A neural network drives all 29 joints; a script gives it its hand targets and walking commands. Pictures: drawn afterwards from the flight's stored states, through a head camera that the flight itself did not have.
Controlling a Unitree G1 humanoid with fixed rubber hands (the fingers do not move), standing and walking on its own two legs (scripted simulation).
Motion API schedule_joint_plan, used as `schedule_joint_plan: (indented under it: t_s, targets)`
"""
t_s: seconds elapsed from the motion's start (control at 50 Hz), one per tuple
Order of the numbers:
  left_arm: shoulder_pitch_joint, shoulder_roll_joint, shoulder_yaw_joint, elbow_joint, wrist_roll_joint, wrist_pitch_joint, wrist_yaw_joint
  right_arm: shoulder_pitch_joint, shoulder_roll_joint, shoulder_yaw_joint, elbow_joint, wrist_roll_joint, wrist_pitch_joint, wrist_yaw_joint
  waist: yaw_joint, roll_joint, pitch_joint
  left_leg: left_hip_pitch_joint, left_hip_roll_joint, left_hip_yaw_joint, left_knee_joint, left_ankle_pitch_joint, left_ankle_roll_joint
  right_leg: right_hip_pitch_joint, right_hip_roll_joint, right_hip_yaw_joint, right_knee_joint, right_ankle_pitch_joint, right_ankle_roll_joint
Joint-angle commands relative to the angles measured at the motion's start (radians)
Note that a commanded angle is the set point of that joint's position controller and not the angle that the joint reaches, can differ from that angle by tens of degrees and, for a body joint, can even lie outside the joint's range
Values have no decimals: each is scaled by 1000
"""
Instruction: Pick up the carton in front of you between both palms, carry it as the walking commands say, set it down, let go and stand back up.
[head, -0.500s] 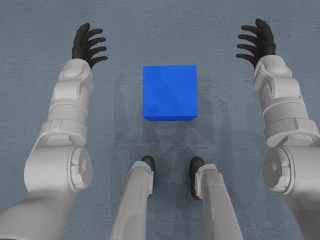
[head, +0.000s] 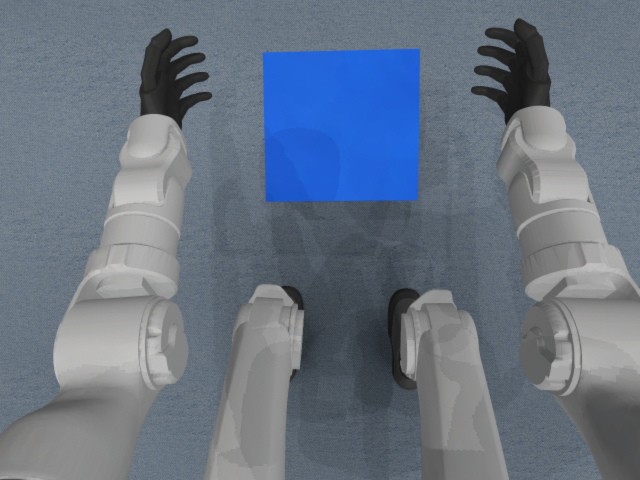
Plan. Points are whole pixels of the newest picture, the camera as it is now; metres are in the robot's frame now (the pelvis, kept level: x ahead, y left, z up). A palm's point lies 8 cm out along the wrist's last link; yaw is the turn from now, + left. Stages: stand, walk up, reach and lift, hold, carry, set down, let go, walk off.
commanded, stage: reach and lift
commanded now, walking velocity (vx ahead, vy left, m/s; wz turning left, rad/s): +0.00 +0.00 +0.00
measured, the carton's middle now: (340, 141) +0.50 +0.02 -0.39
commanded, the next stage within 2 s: none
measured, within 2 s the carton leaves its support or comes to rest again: leaves its support in 1.32 s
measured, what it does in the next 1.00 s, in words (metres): lowers itself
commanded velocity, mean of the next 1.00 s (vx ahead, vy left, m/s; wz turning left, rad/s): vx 0.00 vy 0.00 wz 0.00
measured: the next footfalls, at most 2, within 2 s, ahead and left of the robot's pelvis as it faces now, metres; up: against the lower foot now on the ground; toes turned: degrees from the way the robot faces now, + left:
none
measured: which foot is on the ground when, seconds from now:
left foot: down 0.00-1.00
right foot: down 0.00-1.00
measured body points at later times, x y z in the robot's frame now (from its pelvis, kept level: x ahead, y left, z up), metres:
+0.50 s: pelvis -0.04 +0.00 -0.14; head +0.34 +0.01 +0.10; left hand +0.50 +0.21 -0.33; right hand +0.52 -0.17 -0.33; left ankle +0.07 +0.13 -0.48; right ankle +0.08 -0.13 -0.48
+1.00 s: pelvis -0.04 +0.00 -0.14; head +0.33 +0.01 +0.10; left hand +0.51 +0.18 -0.33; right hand +0.52 -0.13 -0.33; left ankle +0.07 +0.13 -0.48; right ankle +0.08 -0.13 -0.48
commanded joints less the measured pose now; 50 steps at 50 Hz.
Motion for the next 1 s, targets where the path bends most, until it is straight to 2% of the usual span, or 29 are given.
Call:
schedule_joint_plan:
  t_s: [0.0,0.1,0.18,0.26,0.36,0.4,0.42,0.44,0.54,0.58,0.6,0.66,0.72,0.82,0.92,0.98]
  targets:
    - [-237,151,-40,-123,-56,-11,17,-248,-127,47,-124,57,-10,-14,20,-1,-1159,566,-26,104,19,530,-32,627,35,-89,52,503,18]
    - [-350,183,-78,-110,-99,18,35,-352,-172,73,-103,100,15,-28,10,5,-1129,510,-14,121,107,355,-32,571,24,-109,140,337,15]
    - [-432,197,-92,-15,-107,31,44,-440,-191,78,-13,116,23,-29,10,4,-981,428,1,118,160,208,-26,473,10,-113,191,189,12]
    - [-497,203,-104,86,-108,19,43,-507,-204,90,88,128,10,-22,12,3,-856,373,14,106,215,145,-21,396,-2,-103,245,123,10]
    - [-571,221,-127,152,-116,-10,42,-568,-226,111,165,144,-20,-16,6,12,-793,362,24,88,286,168,-20,355,-12,-91,317,145,10]
    - [-598,234,-142,146,-130,-23,45,-594,-241,124,161,158,-34,-19,5,13,-830,387,24,86,316,210,-20,377,-13,-90,347,186,11]
    - [-616,241,-138,126,-135,-29,49,-611,-250,137,150,163,-40,-22,17,3,-835,363,20,91,326,221,-20,397,-14,-85,357,194,9]
    - [-627,247,-144,117,-142,-33,50,-624,-252,144,135,165,-44,-26,13,-14,-841,362,18,87,333,234,-15,399,-12,-89,368,211,11]
    - [-576,230,-153,127,-157,-47,61,-620,-235,191,106,199,-56,-25,49,-20,-874,422,11,89,373,365,-12,427,0,-89,414,318,11]
    - [-548,213,-159,119,-164,-49,63,-592,-225,201,106,203,-56,-26,47,-26,-906,434,8,94,379,392,-13,452,4,-90,420,346,11]
    - [-538,204,-165,114,-169,-48,64,-572,-220,199,111,200,-56,-29,37,-26,-917,435,6,95,380,397,-14,460,6,-92,419,355,10]
    - [-510,180,-169,135,-170,-44,58,-523,-208,178,162,177,-52,-32,12,-16,-844,394,4,91,375,357,-18,405,6,-90,407,318,8]
    - [-512,170,-164,136,-163,-46,55,-520,-198,160,175,160,-54,-31,5,-5,-793,357,4,89,367,320,-19,364,6,-87,396,282,5]
    - [-546,171,-160,141,-153,-47,59,-568,-183,168,162,164,-56,-32,22,-8,-772,333,4,91,352,273,-17,358,6,-84,383,240,4]
    - [-617,84,-211,148,-176,-47,58,-645,-88,238,151,198,-53,-32,41,-27,-769,340,-3,94,340,240,-12,391,16,-79,372,215,6]
    - [-644,36,-194,165,-138,-44,60,-672,-43,224,160,167,-50,-32,40,-26,-741,353,-10,92,335,214,-10,392,28,-82,366,196,6]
